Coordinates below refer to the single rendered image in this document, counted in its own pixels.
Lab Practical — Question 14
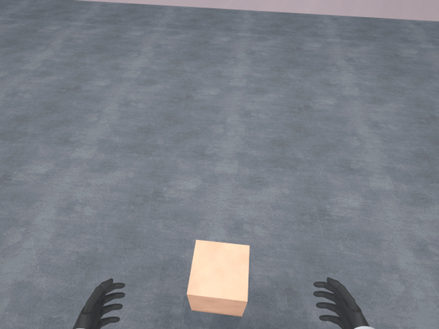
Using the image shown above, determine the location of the carton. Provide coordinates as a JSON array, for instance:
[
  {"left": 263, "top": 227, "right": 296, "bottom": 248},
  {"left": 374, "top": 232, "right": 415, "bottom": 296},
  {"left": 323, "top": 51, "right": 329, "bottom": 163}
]
[{"left": 187, "top": 240, "right": 250, "bottom": 317}]

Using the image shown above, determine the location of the right robot hand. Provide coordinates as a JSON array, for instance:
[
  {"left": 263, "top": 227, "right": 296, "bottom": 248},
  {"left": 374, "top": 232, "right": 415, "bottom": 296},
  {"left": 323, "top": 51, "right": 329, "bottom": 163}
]
[{"left": 313, "top": 277, "right": 369, "bottom": 329}]

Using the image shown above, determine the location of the left robot hand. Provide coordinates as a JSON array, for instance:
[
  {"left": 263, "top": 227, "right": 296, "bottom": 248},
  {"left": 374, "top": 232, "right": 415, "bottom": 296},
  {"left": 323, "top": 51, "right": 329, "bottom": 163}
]
[{"left": 73, "top": 278, "right": 126, "bottom": 329}]

